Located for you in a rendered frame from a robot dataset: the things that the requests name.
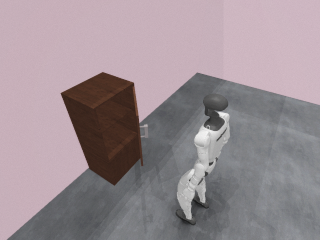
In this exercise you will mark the right robot forearm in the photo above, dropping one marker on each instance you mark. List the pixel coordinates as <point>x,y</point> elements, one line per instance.
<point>224,142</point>

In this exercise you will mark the humanoid robot head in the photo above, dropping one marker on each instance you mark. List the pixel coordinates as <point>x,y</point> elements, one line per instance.
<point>214,102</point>

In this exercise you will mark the left robot hand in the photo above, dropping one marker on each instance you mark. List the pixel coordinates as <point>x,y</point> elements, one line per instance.
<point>189,194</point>

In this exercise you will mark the left robot forearm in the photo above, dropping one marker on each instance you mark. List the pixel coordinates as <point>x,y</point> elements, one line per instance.
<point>199,173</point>

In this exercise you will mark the robot right foot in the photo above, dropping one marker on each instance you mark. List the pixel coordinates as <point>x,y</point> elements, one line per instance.
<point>197,200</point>

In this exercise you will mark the left robot upper arm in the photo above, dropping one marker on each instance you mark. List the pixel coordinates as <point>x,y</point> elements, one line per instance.
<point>202,141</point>

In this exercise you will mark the handle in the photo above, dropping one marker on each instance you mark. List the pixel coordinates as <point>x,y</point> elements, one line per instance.
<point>145,131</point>

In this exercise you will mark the right robot upper arm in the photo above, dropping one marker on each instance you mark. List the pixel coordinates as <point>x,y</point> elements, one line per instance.
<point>226,117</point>

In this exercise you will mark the cupboard door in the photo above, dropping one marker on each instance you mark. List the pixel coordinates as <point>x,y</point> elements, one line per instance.
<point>138,125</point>

